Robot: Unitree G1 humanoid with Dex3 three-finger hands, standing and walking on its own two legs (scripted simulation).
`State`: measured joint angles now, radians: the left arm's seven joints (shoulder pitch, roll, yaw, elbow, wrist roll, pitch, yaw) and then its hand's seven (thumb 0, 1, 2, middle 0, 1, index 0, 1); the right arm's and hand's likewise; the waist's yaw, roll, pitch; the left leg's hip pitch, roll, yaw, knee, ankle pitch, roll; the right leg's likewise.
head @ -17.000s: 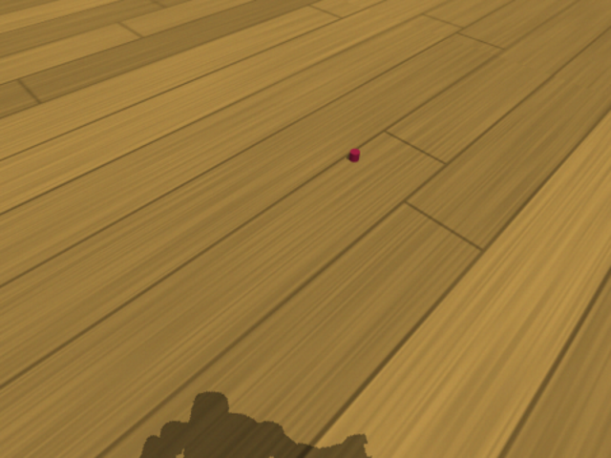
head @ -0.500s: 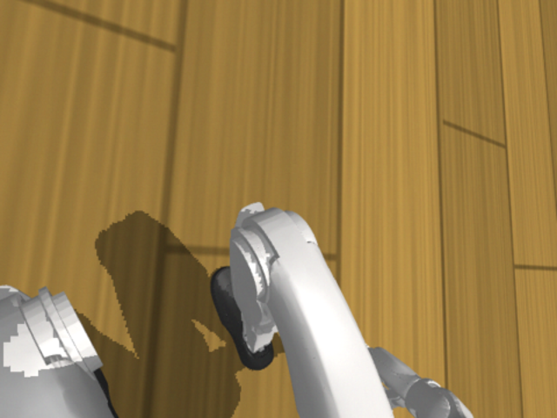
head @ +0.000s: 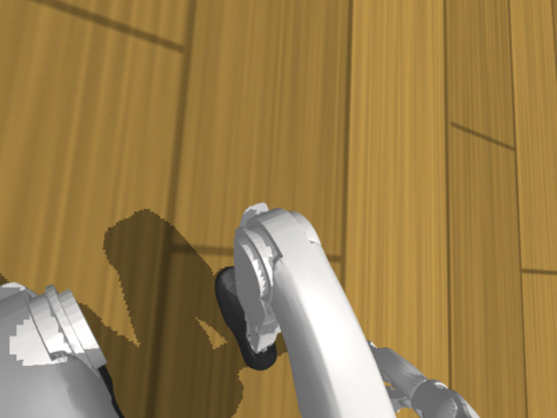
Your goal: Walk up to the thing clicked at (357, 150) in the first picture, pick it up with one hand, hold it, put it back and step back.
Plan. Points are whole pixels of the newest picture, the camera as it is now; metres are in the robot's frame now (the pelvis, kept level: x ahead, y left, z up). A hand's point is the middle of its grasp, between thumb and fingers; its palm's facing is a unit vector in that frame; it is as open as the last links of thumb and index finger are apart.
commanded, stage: close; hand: left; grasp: from above
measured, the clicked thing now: out of the picture +0.45 +0.34 -0.28
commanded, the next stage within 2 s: settle in 0.28 s
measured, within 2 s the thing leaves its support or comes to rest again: leaves its support in 0.64 s
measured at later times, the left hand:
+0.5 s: hand out of the picture +0.44 +0.34 -0.26, palm faces -0.43 -0.17 -0.89, open 7.0 cm
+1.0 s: hand out of the picture +0.44 +0.36 -0.18, palm faces -0.41 -0.13 -0.90, open 6.9 cm
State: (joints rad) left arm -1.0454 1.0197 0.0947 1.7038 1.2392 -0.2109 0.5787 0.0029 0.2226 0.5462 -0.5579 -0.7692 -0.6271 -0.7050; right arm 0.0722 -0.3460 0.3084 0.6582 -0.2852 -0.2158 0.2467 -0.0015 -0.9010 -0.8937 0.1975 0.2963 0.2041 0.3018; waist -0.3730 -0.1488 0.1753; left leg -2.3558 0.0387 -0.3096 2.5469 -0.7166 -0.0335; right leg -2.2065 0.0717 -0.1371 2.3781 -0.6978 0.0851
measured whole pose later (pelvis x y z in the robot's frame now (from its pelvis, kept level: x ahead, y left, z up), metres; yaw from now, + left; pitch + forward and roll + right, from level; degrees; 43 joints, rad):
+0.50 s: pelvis +0.00 +0.00 +0.00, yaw +0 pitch +27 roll -15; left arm -1.07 1.04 0.11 1.73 1.26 -0.20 0.61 0.01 0.39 0.27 -0.79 -0.62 -0.89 -0.51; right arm 0.07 -0.35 0.32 0.65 -0.29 -0.22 0.24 0.00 -0.91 -0.89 0.20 0.30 0.20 0.30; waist -0.39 -0.15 0.18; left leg -2.36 0.04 -0.30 2.55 -0.71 -0.03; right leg -2.21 0.07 -0.13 2.38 -0.69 0.09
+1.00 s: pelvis +0.00 +0.00 +0.01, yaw +3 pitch +31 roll -12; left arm -0.99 0.86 0.06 1.47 1.21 -0.14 0.40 0.00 0.37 0.24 -0.85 -0.56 -0.95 -0.46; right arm 0.11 -0.31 0.18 0.67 -0.20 -0.13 0.23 0.00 -0.91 -0.89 0.20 0.30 0.20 0.30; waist -0.29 -0.04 0.02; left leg -2.38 0.03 -0.25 2.49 -0.68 -0.02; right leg -2.24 0.04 -0.09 2.37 -0.70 0.07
